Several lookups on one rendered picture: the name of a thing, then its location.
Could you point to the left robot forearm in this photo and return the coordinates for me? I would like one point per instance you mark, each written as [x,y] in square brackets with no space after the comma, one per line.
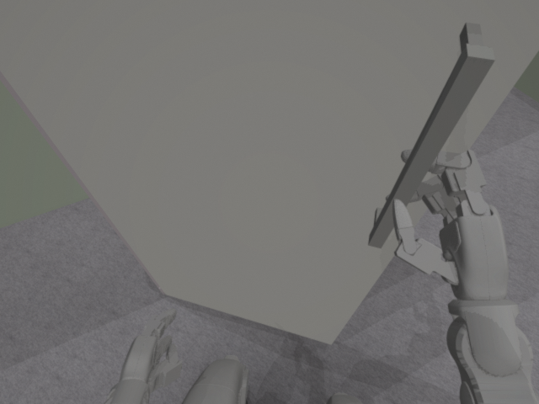
[129,392]

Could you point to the handle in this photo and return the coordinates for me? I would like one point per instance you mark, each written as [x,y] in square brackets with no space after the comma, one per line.
[465,79]

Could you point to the right robot hand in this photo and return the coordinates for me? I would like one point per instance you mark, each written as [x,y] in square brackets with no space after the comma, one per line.
[473,232]

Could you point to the left robot thigh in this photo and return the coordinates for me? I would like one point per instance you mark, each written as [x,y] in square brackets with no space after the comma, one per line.
[224,381]

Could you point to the left robot hand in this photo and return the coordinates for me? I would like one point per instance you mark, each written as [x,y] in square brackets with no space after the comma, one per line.
[142,360]

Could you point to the right robot forearm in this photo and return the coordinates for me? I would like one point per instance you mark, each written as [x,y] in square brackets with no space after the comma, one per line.
[493,355]

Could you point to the fridge door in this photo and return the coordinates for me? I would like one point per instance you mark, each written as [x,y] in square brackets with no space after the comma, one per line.
[241,147]

